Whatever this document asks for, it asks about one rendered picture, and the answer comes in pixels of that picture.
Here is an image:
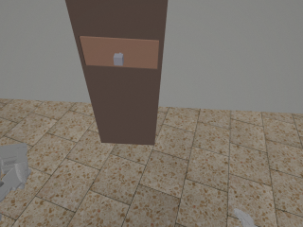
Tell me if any right robot hand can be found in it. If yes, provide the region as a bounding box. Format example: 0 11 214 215
234 208 258 227

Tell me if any cabinet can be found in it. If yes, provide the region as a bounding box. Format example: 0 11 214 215
65 0 169 146

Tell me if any drawer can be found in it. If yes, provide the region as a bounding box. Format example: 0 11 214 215
80 36 159 69

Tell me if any handle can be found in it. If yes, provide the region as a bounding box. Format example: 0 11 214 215
113 52 124 66

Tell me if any left robot hand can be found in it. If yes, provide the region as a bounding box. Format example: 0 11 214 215
0 143 31 202

